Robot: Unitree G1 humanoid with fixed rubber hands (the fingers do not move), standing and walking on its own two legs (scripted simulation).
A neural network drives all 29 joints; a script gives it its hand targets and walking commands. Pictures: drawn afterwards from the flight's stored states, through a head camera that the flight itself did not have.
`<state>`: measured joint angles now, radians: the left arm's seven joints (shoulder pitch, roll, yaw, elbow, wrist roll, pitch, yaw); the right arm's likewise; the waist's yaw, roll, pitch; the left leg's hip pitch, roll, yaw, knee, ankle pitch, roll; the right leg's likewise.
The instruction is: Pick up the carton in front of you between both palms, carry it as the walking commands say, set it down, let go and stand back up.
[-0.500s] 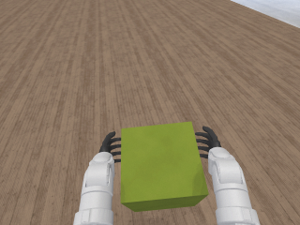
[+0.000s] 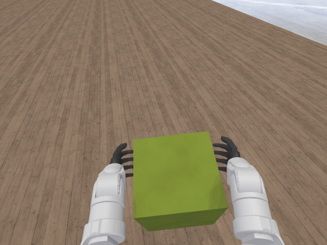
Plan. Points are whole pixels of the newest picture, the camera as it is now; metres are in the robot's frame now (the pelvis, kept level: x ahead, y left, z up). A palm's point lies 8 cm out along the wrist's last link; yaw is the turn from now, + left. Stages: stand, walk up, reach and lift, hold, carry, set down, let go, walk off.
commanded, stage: set down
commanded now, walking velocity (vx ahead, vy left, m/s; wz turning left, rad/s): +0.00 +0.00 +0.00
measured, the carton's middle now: (176, 185) +0.31 -0.01 -0.06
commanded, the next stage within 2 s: none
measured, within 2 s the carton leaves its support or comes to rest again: neither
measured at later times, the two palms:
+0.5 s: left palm (123, 185) +0.33 +0.16 -0.09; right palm (214, 177) +0.34 -0.13 -0.07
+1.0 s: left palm (125, 196) +0.38 +0.19 -0.24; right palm (201, 193) +0.37 -0.11 -0.22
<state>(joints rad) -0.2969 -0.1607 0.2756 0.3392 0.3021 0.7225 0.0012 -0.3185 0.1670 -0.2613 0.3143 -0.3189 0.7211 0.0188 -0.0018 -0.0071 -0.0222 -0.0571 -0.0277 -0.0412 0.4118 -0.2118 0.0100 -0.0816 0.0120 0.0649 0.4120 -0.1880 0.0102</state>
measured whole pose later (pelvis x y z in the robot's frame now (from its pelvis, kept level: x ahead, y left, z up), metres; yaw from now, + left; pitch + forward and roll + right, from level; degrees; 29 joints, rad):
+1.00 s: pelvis -0.06 +0.01 -0.17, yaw +0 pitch +39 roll -1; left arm -0.81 -0.01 0.45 0.70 0.27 0.24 0.01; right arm -0.75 0.23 -0.49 0.53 -0.28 0.22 -0.16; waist 0.01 -0.04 -0.21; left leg -1.62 -0.08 -0.06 1.37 -0.44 0.00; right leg -1.62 0.08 0.09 1.33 -0.40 0.06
